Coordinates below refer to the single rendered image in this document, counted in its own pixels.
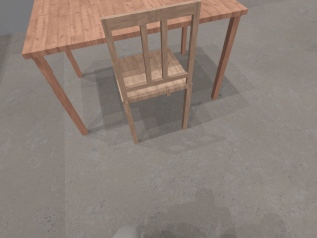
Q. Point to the left robot thigh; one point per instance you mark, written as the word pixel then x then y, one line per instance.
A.
pixel 129 231

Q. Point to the chair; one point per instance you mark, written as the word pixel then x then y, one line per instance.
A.
pixel 158 72

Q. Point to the table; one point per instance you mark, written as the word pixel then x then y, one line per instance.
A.
pixel 63 25

